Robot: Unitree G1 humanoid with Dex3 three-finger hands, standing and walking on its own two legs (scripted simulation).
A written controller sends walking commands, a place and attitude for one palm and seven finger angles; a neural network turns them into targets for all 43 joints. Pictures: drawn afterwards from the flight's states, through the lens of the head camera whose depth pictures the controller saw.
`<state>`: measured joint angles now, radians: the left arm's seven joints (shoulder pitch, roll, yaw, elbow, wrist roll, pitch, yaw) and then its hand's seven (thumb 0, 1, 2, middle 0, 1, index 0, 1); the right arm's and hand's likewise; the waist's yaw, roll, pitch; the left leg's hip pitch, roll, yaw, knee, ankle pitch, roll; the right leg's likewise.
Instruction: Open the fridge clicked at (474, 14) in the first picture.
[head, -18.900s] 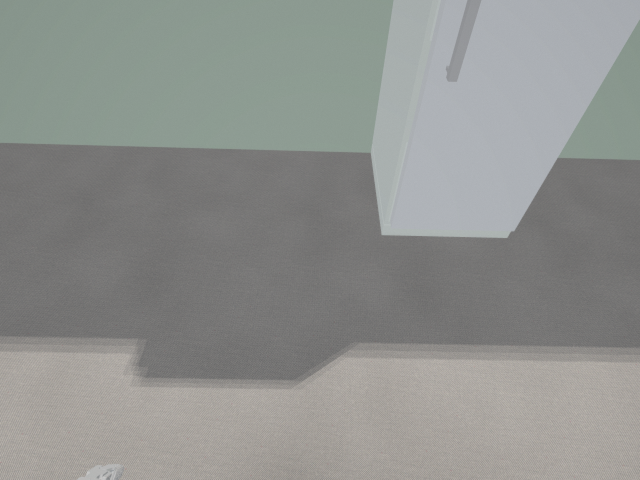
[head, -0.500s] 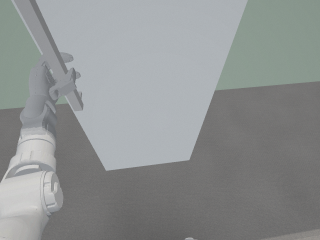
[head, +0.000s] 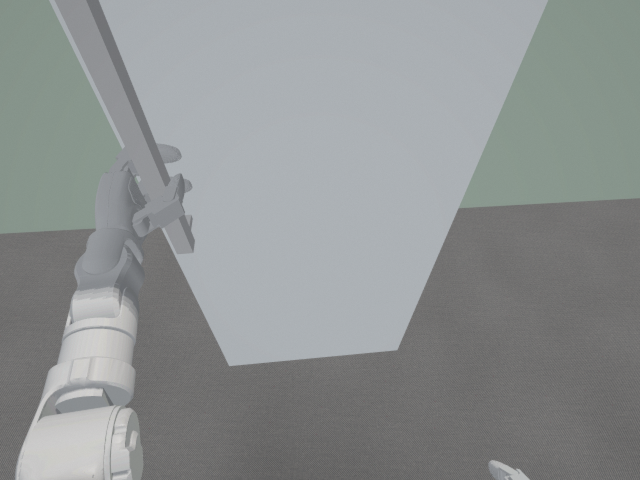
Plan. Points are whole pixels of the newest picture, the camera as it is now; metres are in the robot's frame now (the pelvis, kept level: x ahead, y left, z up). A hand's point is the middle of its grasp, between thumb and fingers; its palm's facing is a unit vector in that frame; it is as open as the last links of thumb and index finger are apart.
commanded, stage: pull the door a little, standing still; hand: left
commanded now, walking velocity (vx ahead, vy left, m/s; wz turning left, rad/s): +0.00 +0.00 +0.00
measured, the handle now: (149, 143) +0.48 +0.21 +0.17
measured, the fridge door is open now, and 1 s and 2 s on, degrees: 1 31 75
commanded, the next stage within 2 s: walk backward, drawing the door open in 0.10 s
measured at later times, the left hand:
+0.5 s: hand (180, 267) +0.33 +0.16 +0.12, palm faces +0.16 -0.97 -0.19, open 6.4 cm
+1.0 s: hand (242, 374) +0.21 +0.08 +0.12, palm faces +0.30 -0.94 -0.18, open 6.7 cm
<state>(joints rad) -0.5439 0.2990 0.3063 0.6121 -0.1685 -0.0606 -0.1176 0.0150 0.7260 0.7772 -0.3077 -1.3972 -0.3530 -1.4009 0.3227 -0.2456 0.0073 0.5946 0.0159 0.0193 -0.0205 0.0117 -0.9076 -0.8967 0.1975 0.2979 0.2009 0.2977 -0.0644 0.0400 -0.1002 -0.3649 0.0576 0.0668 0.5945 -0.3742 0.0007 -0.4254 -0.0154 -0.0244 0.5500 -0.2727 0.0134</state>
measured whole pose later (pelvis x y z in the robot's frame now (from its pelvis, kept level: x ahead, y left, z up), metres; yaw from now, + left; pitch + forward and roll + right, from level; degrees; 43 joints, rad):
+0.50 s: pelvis +0.01 +0.00 +0.01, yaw -1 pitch +3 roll +0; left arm 0.01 0.19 0.11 0.00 -0.07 -0.03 0.09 -0.04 0.61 0.72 -0.41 -1.37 -0.32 -1.40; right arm 0.15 -0.19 0.04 0.53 -0.03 0.03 -0.06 0.01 -0.91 -0.90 0.20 0.30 0.20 0.30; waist -0.02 0.06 0.00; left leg -0.16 0.02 0.05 0.51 -0.28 -0.01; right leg -0.26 -0.05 -0.05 0.55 -0.22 0.01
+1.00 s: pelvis -0.04 -0.10 +0.00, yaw +11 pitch -1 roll +1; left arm 0.17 0.16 0.04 -0.22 -0.06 0.00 0.12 -0.03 0.63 0.69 -0.38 -1.31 -0.26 -1.39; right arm 0.19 -0.14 0.04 0.63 -0.03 -0.01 -0.07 0.02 -0.90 -0.90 0.20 0.30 0.20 0.30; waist -0.06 0.06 0.04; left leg -0.34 0.04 -0.15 0.49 -0.17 -0.06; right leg -0.33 0.06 -0.04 0.55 -0.19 -0.04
